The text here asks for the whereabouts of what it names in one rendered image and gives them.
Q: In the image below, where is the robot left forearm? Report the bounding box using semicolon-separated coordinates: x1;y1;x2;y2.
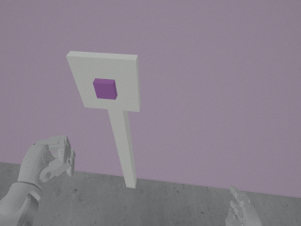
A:
0;181;43;226

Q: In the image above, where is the button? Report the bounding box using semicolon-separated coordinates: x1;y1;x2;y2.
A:
93;78;118;100

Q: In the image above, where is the left robot hand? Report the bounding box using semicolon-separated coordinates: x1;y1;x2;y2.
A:
17;135;76;189

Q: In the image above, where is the right robot hand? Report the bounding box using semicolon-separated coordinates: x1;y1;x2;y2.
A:
225;186;263;226

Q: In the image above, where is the panel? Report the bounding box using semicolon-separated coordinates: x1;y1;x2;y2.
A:
66;51;141;188

